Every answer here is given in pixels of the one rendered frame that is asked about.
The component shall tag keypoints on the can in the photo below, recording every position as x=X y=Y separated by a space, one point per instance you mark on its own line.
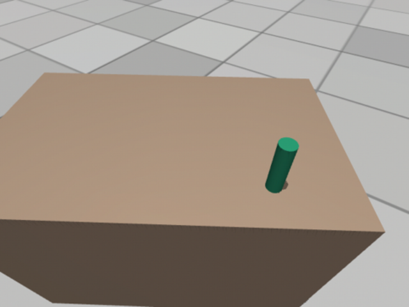
x=283 y=158

